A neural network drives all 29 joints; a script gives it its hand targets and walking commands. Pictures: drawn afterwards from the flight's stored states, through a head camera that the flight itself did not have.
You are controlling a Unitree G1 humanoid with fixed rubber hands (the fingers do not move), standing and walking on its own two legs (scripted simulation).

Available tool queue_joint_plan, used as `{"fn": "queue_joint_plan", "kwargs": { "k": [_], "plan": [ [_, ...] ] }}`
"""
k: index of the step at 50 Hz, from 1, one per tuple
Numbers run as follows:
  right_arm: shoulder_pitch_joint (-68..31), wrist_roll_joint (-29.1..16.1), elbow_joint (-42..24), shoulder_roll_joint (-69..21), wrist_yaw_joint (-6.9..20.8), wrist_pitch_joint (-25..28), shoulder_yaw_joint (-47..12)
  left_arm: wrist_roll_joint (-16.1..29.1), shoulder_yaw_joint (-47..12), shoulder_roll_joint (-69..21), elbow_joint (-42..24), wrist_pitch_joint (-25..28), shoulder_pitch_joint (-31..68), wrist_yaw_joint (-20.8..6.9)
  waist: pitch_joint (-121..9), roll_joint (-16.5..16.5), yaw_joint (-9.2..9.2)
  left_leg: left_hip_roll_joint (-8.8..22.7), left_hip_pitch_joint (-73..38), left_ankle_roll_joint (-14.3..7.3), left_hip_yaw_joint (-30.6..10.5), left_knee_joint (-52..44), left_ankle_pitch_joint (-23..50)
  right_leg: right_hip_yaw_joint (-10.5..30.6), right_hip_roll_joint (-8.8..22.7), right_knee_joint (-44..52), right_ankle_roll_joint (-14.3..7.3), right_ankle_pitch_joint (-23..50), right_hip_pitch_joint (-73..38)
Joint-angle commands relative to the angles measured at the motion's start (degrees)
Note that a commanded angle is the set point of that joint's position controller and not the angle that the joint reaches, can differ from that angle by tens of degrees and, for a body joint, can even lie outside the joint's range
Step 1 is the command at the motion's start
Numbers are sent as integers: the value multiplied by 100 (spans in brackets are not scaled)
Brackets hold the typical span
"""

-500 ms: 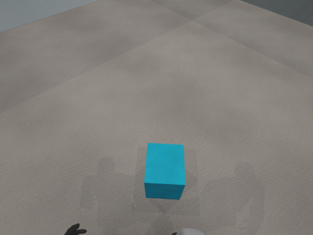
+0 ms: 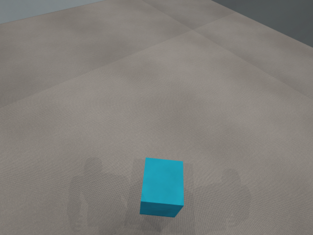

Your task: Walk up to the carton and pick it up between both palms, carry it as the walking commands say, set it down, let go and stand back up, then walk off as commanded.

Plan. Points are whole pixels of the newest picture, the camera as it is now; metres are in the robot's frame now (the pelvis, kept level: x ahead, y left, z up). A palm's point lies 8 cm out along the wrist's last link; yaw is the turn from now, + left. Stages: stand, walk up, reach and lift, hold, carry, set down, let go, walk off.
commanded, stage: walk up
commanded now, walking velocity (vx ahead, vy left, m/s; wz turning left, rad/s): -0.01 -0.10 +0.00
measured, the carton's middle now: (160, 188) +0.42 -0.10 -0.62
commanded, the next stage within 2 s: none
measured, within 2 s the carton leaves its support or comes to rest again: neither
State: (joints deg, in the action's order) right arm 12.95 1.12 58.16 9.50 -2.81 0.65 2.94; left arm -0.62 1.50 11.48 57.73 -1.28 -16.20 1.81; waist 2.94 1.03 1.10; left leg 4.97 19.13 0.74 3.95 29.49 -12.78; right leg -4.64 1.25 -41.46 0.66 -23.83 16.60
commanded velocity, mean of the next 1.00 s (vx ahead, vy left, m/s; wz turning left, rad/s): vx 0.07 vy -0.04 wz -0.02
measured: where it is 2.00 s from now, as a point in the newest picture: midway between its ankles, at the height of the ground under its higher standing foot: outside the picture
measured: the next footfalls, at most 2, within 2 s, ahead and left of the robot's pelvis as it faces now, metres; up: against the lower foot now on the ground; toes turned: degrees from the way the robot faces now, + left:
right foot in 0.36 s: -0.05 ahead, -0.19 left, +0.00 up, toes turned -4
left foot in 1.02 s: +0.11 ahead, +0.12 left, +0.00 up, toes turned +5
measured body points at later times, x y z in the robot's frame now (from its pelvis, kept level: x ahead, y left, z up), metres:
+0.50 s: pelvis -0.06 -0.09 +0.02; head -0.06 -0.12 +0.47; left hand -0.05 +0.16 -0.12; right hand -0.04 -0.35 -0.14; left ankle +0.00 +0.08 -0.68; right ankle -0.09 -0.18 -0.73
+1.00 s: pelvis +0.00 -0.03 +0.01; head +0.03 -0.03 +0.46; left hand -0.15 +0.19 -0.12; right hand +0.10 -0.27 -0.13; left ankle +0.07 +0.12 -0.72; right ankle -0.09 -0.18 -0.73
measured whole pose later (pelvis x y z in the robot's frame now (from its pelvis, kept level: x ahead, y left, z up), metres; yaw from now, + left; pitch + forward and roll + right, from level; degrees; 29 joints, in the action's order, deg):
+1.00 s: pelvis +0.00 -0.03 +0.01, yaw -1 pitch +0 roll +0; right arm 8.2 0.7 57.9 11.4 0.2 1.1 2.9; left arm -1.1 0.7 9.9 66.4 2.5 -31.9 1.8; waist 2.9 0.2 -3.9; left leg 5.2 19.8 2.2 3.3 28.1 -6.7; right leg -2.2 4.2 -20.5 2.8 -18.2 2.1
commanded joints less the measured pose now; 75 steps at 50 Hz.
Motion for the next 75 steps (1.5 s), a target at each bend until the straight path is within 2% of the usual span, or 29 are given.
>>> {"fn": "queue_joint_plan", "kwargs": {
  "k": [1,2,4,7,14,16,17,18,21,26,29,31,32,33,35,37,46,47,48,49,51,52,54,55,62,65,72,74,75],
  "plan": [
    [322,37,-229,1080,-126,16,218,-24,181,318,-180,-173,-651,34,-654,-923,-183,1769,-934,-1139,-1188,-1135,2789,586,8,-1900,20,-395,790],
    [-108,78,-203,922,-77,-10,194,-6,177,338,-201,-154,-414,40,-517,-1829,-153,1498,-630,-928,-1009,-1250,1857,536,101,-1698,6,-187,784],
    [750,50,-36,1357,-188,-143,320,-104,407,841,-325,-372,129,-116,-177,-1475,189,1955,-461,-973,-1522,-1153,2403,577,11,-2597,209,-392,1265],
    [610,54,-128,1236,-186,-202,256,-150,302,517,-374,-436,82,-249,-509,-1057,31,1557,-288,-789,-1212,-1501,-379,581,-55,-2506,113,207,1107],
    [256,133,-306,1538,80,-289,333,1,106,410,-225,-282,-362,-306,-378,-1793,-25,1266,270,-623,-1028,-1729,-1400,-1,-315,626,27,-84,-339],
    [298,82,-318,1423,108,-350,310,-2,116,583,9,-189,-861,-258,-391,-1121,-181,1043,762,-377,-778,-1318,-1538,-72,-352,1719,-138,286,-1220],
    [407,62,-356,1070,113,-349,211,-14,182,871,-14,-126,-976,-229,-296,-89,-275,612,1270,-178,-438,-611,-1743,716,242,2478,-261,-199,-1418],
    [493,-22,-571,741,118,-345,99,-60,269,1333,-148,-70,-726,-189,-142,1702,-265,-163,1701,26,180,914,-1924,2461,1691,3351,-585,-1271,-849],
    [69,60,-449,799,165,-424,183,-27,44,842,-555,116,300,-87,470,475,-47,-208,814,-5,-791,1783,-701,2123,1489,3632,-395,-452,718],
    [1184,-103,303,475,199,-431,44,56,-156,425,-427,347,372,-30,-69,802,374,-359,530,7,-481,1536,-228,718,868,2852,-278,2505,-1032],
    [143,-60,-72,612,171,-352,53,50,-220,255,8,341,-462,36,-50,879,-123,-353,260,-18,-470,731,-541,1413,992,2832,-462,2502,-1071],
    [324,-6,-5,650,134,-287,97,74,-40,384,71,301,-625,106,-10,840,-154,-287,339,-74,-347,650,-836,1507,1196,2820,-811,2114,-1241],
    [325,-9,-75,688,191,-241,102,2,75,823,107,320,-1009,71,-223,899,-399,-226,785,-78,-158,1015,-1177,2137,1595,3275,-1171,-532,-1605],
    [188,36,-86,756,197,-216,130,-23,117,894,119,320,-1044,92,78,749,-441,-82,1258,-36,-251,1282,-1188,2489,1945,3529,-1264,-1090,-1727],
    [-211,89,-124,500,229,-100,85,-122,172,779,390,377,-1420,109,297,393,-607,116,1478,32,-419,1252,-1369,2772,2157,3622,-1340,-1070,-1853],
    [-333,166,-24,522,258,-104,106,-192,267,879,659,464,-2059,189,515,-594,-794,159,2160,141,-559,1722,-1326,3230,2620,3491,-1261,138,-2360],
    [-348,2,-246,248,387,75,53,-71,48,318,649,487,-1444,-30,343,1529,-269,-379,-118,147,433,375,-429,485,726,2709,-795,2376,-623],
    [-100,-30,-155,285,342,65,33,-68,-21,327,593,449,-1422,-35,233,1389,-141,-481,-630,203,581,-51,-8,297,644,2359,-656,2695,-402],
    [-64,-135,-33,502,211,56,66,-26,-114,352,608,382,-1198,13,458,972,-2,-333,-1072,180,269,-674,1281,178,572,1818,-377,4879,-313],
    [332,-63,77,577,158,82,54,9,-175,251,569,419,-1347,3,-106,355,54,-154,-1687,23,107,-766,2398,197,628,1475,-177,4668,-337],
    [798,-44,105,1228,128,132,234,44,-151,117,464,358,-1615,18,-860,-918,121,1192,-2838,-266,-786,-186,5808,-142,189,750,146,1252,528],
    [983,-65,114,1397,106,161,259,49,-70,248,317,299,-1488,14,-1100,-1333,191,1918,-2712,-590,-1366,-422,6299,223,185,58,184,-864,618],
    [752,-79,72,1166,40,120,217,5,-16,302,402,151,-1468,82,-1040,-728,116,1915,-2203,-990,-1140,-362,5105,358,115,-730,150,-1012,400],
    [689,-82,65,1150,-31,81,228,-60,25,285,435,72,-1413,77,-1033,-912,174,1974,-2293,-1069,-1426,-469,4566,386,86,-1101,140,-1029,784],
    [111,-14,-12,1133,-122,-174,181,-220,193,153,27,-356,-808,-96,-9,-1118,-116,1509,202,-856,-1363,-1593,-420,580,108,-1950,134,226,772],
    [-10,37,-111,1139,-57,-203,246,-200,231,296,-225,-406,-425,-226,178,-1605,-166,1430,506,-801,-1250,-1841,-1057,441,43,-1556,127,418,762],
    [72,111,-294,1561,24,-308,402,-117,195,438,-342,-240,-456,-302,-147,-1187,-221,1456,603,-672,-1155,-1512,-886,203,-99,1006,23,590,-668],
    [396,57,-321,1180,55,-337,289,-126,255,727,-210,-130,-875,-278,-472,-226,-324,1005,1046,-388,-692,-746,-1262,498,128,1963,-160,553,-1556],
    [456,-8,-531,865,50,-363,180,-124,333,1193,-267,-112,-879,-259,-400,1363,-396,148,1462,-88,82,580,-1701,1979,1327,3153,-467,-613,-1224]
  ]
}}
